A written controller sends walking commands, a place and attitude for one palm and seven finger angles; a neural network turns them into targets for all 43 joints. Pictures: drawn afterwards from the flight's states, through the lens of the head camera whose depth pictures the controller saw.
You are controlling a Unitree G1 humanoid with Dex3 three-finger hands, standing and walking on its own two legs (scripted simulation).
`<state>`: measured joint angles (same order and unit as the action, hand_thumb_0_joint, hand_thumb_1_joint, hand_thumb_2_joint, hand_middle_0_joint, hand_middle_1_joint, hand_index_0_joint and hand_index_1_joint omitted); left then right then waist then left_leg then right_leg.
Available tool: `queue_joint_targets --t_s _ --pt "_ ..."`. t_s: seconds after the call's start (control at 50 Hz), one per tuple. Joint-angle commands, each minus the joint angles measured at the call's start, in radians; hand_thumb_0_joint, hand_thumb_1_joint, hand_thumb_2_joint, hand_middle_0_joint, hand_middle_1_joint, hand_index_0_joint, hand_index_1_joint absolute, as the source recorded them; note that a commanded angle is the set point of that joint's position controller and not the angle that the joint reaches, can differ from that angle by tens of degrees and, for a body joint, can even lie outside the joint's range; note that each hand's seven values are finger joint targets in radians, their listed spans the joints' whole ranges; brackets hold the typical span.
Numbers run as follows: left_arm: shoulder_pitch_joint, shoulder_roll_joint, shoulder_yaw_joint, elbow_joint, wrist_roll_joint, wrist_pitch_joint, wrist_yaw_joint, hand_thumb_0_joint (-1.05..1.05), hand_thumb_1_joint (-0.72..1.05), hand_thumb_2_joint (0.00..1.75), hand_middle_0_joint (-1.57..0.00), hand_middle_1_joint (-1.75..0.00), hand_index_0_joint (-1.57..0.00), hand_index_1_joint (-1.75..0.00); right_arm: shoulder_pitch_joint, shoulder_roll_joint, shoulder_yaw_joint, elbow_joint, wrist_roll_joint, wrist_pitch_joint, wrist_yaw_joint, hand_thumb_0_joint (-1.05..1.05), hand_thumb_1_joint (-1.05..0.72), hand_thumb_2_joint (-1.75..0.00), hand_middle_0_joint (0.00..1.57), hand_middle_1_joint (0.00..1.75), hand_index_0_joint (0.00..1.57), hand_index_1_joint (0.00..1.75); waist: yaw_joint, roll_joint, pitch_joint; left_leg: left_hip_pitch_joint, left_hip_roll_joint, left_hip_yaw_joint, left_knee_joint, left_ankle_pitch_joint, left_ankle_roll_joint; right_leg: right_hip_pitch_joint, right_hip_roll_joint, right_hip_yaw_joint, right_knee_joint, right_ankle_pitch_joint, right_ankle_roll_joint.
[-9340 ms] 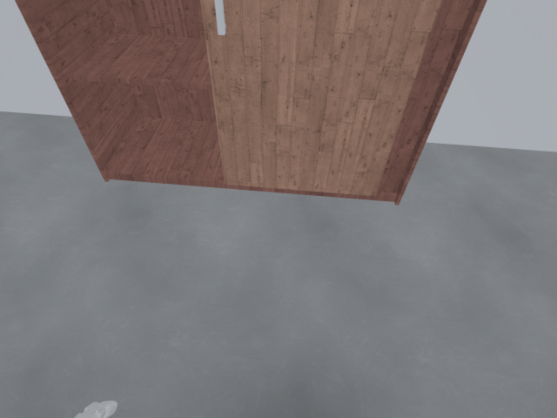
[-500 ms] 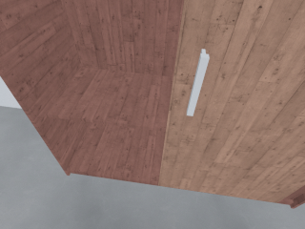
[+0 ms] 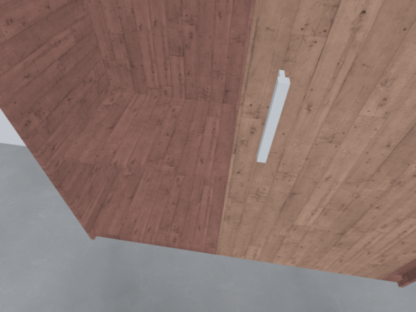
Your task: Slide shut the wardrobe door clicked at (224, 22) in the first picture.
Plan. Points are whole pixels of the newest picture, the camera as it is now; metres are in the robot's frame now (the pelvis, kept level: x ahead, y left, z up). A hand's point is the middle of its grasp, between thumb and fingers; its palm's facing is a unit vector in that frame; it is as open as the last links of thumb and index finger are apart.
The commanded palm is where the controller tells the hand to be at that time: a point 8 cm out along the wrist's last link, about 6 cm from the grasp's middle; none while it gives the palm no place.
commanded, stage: look again from close up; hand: right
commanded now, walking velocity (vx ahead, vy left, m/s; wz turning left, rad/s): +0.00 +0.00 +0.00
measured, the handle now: (270, 119) +0.49 -0.10 +0.13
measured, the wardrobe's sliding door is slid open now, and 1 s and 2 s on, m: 0.62 0.62 0.62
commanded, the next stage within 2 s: raise the hand with hooked fingers in 0.16 s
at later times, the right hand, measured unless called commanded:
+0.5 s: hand (302, 280) +0.20 -0.16 -0.02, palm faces +0.19 +0.97 -0.12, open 7.7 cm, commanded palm +0.12 -0.21 -0.04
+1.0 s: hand (320, 279) +0.19 -0.18 +0.02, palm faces +0.10 +0.99 -0.09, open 10.5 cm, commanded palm +0.15 -0.24 +0.03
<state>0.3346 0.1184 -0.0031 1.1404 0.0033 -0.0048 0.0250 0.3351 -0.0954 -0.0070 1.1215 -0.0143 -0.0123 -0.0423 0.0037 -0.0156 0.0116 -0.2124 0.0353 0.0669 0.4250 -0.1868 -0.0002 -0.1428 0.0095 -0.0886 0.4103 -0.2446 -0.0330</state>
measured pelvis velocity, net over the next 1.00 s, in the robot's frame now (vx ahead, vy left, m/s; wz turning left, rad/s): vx -0.01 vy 0.05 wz -0.07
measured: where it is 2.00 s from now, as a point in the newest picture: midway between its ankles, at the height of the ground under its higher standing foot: outside the picture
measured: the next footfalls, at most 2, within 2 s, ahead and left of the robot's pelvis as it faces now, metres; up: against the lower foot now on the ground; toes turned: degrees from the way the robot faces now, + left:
none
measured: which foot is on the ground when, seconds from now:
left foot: down 0.00-1.00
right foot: down 0.00-1.00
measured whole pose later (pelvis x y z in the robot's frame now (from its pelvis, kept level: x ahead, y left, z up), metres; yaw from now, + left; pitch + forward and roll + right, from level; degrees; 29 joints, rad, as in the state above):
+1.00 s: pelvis -0.01 +0.05 -0.06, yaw -4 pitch +8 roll +0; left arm 0.16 0.20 -0.04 0.65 -0.04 -0.29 0.06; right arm 0.36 -0.26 -0.26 -0.07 0.33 -0.27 0.33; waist -0.04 -0.04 -0.05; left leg -0.66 0.03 0.17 0.95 -0.44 0.07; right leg -0.64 -0.04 0.03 0.97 -0.48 0.04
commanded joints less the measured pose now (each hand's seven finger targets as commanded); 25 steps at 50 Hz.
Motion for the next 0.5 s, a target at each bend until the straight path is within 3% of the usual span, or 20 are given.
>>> queue_joint_targets --t_s 0.0,0.06,0.22,0.24,0.26,0.28,0.3,0.32,0.34,0.36,0.38,0.4,0.42,0.44,0.48 --pt "0.081 0.069 0.007 -0.008 0.005 -0.014 0.009 0.0 0.9 0.9 -0.2 -0.3 -0.2 -0.3 0.081 -0.081 -0.009 -0.014 -0.001 -0.015 -0.009 0.0 -0.9 -0.9 0.2 0.3 0.2 0.3 0.0 0.017 0.082 0.004 0.081 -0.095 -0.076 0.035 0.028 -0.079 -0.117 0.121 -0.109 0.047 0.004" --pt "0.077 0.069 0.006 -0.006 0.004 -0.014 0.009 0.0 0.9 0.9 -0.2 -0.3 -0.2 -0.3 0.084 -0.081 -0.008 -0.012 -0.002 -0.014 -0.008 0.0 -0.9 -0.9 0.2 0.3 0.2 0.3 -0.002 0.014 0.103 -0.006 0.08 -0.096 -0.081 0.021 0.027 -0.089 -0.116 0.121 -0.116 0.025 0.004" --pt "0.087 0.067 0.005 -0.004 0.005 -0.017 0.012 0.0 0.9 0.9 -0.2 -0.3 -0.2 -0.3 0.088 -0.075 -0.008 -0.005 0.0 -0.016 -0.008 0.0 -0.9 -0.9 0.2 0.3 0.2 0.3 -0.001 0.02 0.082 0.007 0.081 -0.097 -0.079 0.045 0.029 -0.068 -0.118 0.117 -0.108 0.061 0.003" --pt "-0.022 0.159 0.006 -0.128 0.012 -0.017 -0.003 0.0 0.9 0.9 -0.2 -0.3 -0.2 -0.3 -0.002 -0.246 0.03 -0.082 0.008 -0.04 0.004 0.0 -0.9 -0.9 0.2 0.3 0.2 0.3 0.029 0.11 0.23 -0.053 0.018 -0.047 -0.008 -0.015 0.04 -0.205 -0.046 0.15 -0.102 0.101 -0.007" --pt "-0.096 0.301 0.003 -0.486 -0.054 -0.18 0.04 0.0 0.9 0.9 -0.2 -0.3 -0.2 -0.3 -0.732 -0.315 -0.053 -1.502 0.201 -0.196 -0.016 0.0 -0.88 -0.89 0.2 0.32 0.2 0.32 0.122 -0.144 -0.296 -0.006 -0.05 -0.052 0.008 0.019 0.023 0.045 -0.011 0.039 -0.032 0.122 -0.008" --pt "-0.073 0.274 -0.002 -0.43 -0.042 -0.286 0.054 0.0 0.9 0.9 -0.2 -0.3 -0.2 -0.3 -0.317 -0.286 -0.041 -1.353 0.127 -0.116 -0.063 0.0 -0.85 -0.88 0.2 0.33 0.2 0.33 0.034 -0.314 -0.351 -0.028 -0.045 -0.026 0.095 -0.056 0.051 0.12 -0.037 0.046 -0.073 0.081 0.03" --pt "-0.115 0.231 0.002 -0.368 -0.052 -0.318 0.058 0.0 0.9 0.9 -0.2 -0.3 -0.2 -0.3 -0.014 -0.056 0.055 -0.987 0.124 0.017 -0.097 0.0 -0.83 -0.87 0.21 0.34 0.21 0.34 0.037 -0.151 -0.071 -0.105 -0.036 0.006 0.106 -0.098 0.045 -0.109 -0.063 0.084 -0.106 -0.023 0.037" --pt "-0.083 0.245 0.015 -0.401 -0.073 -0.342 0.062 0.0 0.9 0.9 -0.2 -0.3 -0.2 -0.3 -0.051 0.024 0.123 -1.14 0.163 0.028 -0.098 0.0 -0.81 -0.86 0.21 0.36 0.21 0.36 0.043 -0.027 0.008 -0.098 -0.03 0.021 0.061 -0.111 0.036 -0.178 -0.053 0.113 -0.08 -0.092 0.017" --pt "-0.096 0.242 0.021 -0.402 -0.087 -0.371 0.078 0.0 0.9 0.9 -0.2 -0.3 -0.2 -0.3 -0.013 0.049 0.141 -1.114 0.17 0.018 -0.089 0.0 -0.78 -0.85 0.21 0.37 0.21 0.37 0.075 0.129 0.091 -0.149 -0.04 0.029 0.045 -0.163 0.023 -0.232 -0.043 0.116 -0.041 -0.14 0.0" --pt "-0.068 0.274 0.036 -0.427 -0.07 -0.407 0.079 0.0 0.9 0.9 -0.2 -0.3 -0.2 -0.3 -0.009 -0.007 0.113 -1.209 0.176 -0.033 -0.087 0.0 -0.76 -0.84 0.21 0.39 0.21 0.39 0.075 0.197 -0.021 -0.155 -0.037 0.031 0.054 -0.204 0.011 -0.212 -0.032 0.129 0.012 -0.119 -0.008" --pt "-0.059 0.281 0.049 -0.452 -0.041 -0.439 0.073 0.0 0.9 0.9 -0.2 -0.3 -0.2 -0.3 0.019 -0.053 0.082 -1.301 0.159 -0.079 -0.089 0.0 -0.74 -0.83 0.21 0.4 0.21 0.4 0.065 0.161 -0.102 -0.175 -0.037 0.027 0.097 -0.188 0.008 -0.206 -0.02 0.129 0.063 -0.08 -0.005" --pt "-0.06 0.274 0.057 -0.472 -0.021 -0.455 0.063 0.0 0.9 0.9 -0.2 -0.3 -0.2 -0.3 0.026 -0.063 0.064 -1.317 0.146 -0.115 -0.088 0.0 -0.71 -0.82 0.21 0.42 0.21 0.42 0.066 0.148 -0.113 -0.216 -0.035 0.033 0.139 -0.172 0.009 -0.24 -0.011 0.139 0.105 -0.053 0.004" --pt "-0.077 0.26 0.067 -0.488 -0.008 -0.464 0.044 0.0 0.9 0.9 -0.2 -0.3 -0.2 -0.3 0.092 -0.05 0.035 -1.257 0.146 -0.149 -0.074 0.0 -0.69 -0.81 0.22 0.43 0.22 0.43 0.04 0.153 -0.087 -0.258 -0.031 0.038 0.176 -0.172 0.012 -0.3 -0.008 0.142 0.147 -0.03 0.017" --pt "-0.086 0.25 0.079 -0.514 -0.007 -0.462 0.017 0.0 0.9 0.9 -0.2 -0.3 -0.2 -0.3 0.233 -0.06 -0.013 -1.176 0.156 -0.192 -0.042 0.0 -0.67 -0.8 0.22 0.45 0.22 0.45 -0.013 0.112 -0.085 -0.249 -0.027 0.026 0.2 -0.154 0.024 -0.342 -0.002 0.13 0.183 0.015 0.029" --pt "-0.141 0.243 0.094 -0.555 0.003 -0.435 -0.026 0.0 0.9 0.9 -0.2 -0.3 -0.2 -0.3 0.366 -0.047 -0.076 -1.142 0.204 -0.337 0.049 0.0 -0.62 -0.78 0.22 0.48 0.22 0.48 -0.059 0.177 -0.141 -0.269 -0.024 0.032 0.322 -0.058 0.029 -0.439 -0.005 0.106 0.295 0.064 0.043"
